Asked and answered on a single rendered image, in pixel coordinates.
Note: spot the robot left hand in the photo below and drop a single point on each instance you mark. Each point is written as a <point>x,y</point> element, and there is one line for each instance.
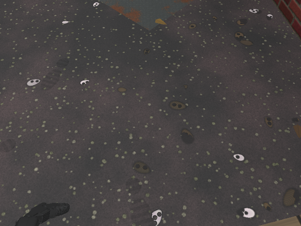
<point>43,212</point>

